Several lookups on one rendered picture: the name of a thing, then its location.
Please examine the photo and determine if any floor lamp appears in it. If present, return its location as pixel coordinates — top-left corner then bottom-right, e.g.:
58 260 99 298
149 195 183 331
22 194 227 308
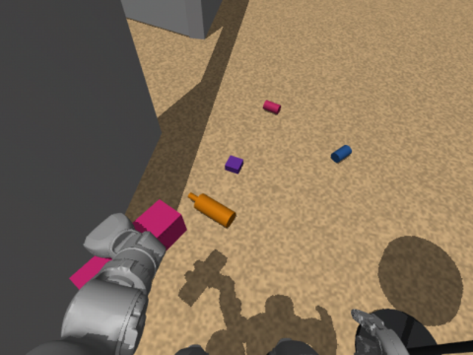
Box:
355 309 473 355

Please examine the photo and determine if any left robot hand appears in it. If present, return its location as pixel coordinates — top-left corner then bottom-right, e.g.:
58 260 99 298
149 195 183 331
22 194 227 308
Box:
84 213 135 258

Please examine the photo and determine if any right robot hand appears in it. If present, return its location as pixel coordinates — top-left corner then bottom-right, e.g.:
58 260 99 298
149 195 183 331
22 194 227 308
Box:
351 309 409 355

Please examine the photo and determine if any left robot arm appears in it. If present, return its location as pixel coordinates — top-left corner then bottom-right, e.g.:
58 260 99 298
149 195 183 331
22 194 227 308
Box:
25 229 166 355

